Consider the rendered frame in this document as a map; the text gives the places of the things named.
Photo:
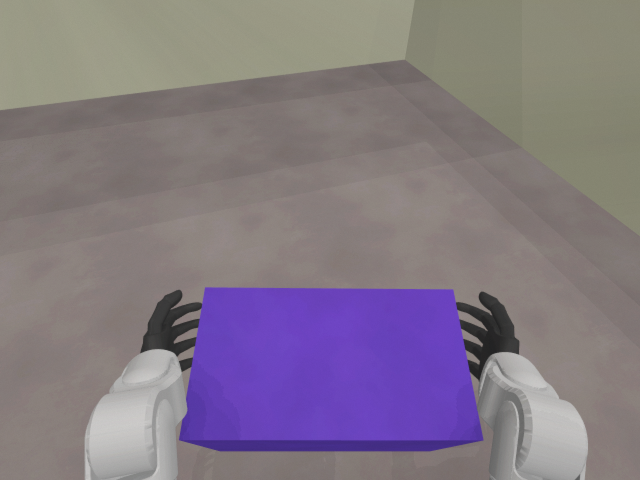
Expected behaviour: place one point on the robot right hand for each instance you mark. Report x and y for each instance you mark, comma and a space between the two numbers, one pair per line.
499, 337

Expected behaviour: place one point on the robot left forearm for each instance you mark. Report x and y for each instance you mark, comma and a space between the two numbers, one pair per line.
131, 433

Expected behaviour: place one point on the robot right forearm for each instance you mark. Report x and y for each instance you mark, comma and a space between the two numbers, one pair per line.
537, 436

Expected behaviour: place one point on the robot left hand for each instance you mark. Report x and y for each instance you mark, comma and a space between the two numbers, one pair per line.
161, 334

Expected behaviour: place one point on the carton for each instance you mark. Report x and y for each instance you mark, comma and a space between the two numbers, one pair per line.
329, 369

